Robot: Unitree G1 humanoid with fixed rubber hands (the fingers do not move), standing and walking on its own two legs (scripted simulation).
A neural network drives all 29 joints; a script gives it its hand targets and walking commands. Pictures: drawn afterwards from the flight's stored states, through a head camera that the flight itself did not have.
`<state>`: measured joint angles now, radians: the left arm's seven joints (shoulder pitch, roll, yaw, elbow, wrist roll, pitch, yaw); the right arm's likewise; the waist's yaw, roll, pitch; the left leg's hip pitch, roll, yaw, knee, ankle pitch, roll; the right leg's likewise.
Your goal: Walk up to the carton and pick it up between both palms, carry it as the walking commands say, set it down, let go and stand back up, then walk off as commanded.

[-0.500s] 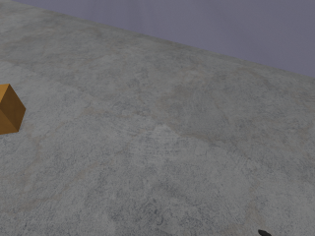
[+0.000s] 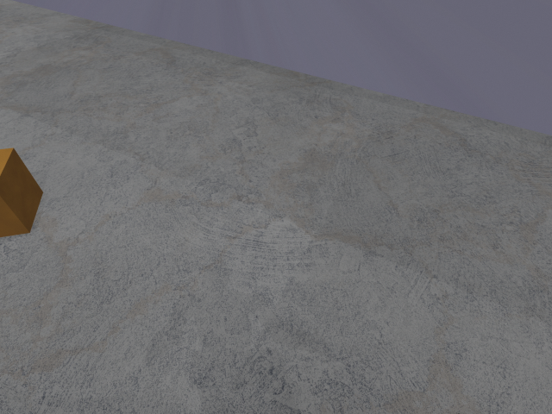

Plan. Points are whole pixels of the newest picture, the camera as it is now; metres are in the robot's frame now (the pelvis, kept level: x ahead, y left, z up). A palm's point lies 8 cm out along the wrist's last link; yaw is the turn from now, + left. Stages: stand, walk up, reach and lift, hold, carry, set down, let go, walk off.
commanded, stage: walk up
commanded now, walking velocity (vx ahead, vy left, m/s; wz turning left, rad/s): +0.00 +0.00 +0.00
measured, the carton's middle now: out of the picture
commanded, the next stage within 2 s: none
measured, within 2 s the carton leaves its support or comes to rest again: neither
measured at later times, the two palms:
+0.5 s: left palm out of the picture +0.03 +0.31 -0.15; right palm out of the picture +0.10 -0.17 -0.14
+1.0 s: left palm out of the picture +0.02 +0.31 -0.12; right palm (374, 387) +0.21 -0.17 -0.14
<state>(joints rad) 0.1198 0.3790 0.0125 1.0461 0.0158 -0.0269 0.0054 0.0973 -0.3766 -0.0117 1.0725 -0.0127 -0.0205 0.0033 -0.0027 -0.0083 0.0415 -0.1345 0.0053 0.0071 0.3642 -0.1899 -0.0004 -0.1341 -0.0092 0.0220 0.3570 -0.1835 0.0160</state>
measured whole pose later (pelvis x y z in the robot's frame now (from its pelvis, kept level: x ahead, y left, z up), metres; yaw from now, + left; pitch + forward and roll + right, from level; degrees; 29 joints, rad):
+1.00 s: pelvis +0.06 +0.04 -0.01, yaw +26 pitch +2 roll -1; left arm 0.21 0.22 0.03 0.91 0.02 0.00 0.05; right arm 0.23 -0.26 -0.06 0.95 -0.03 0.04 0.00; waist -0.03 0.05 0.01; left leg -0.45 -0.02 -0.03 0.96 -0.46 -0.03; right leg -0.23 0.00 -0.09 0.46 -0.26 -0.03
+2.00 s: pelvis +0.14 +0.15 +0.00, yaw +47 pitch +1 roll +0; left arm 0.22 0.22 0.06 1.06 0.02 -0.01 -0.01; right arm 0.30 -0.15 -0.04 1.02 -0.04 -0.04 -0.01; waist 0.01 -0.05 -0.04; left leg -0.13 0.02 0.08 0.38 -0.27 0.01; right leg -0.36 -0.05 -0.07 0.88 -0.37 0.02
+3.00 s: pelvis +0.38 +0.50 -0.01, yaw +68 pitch -2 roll +0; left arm 0.18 0.31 0.06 0.79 0.04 -0.08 -0.01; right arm 0.28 -0.32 -0.05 0.87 -0.05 -0.02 0.03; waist -0.05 0.03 0.06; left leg -0.37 0.07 0.02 0.99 -0.37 0.01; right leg -0.23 -0.07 -0.17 0.45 -0.18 -0.01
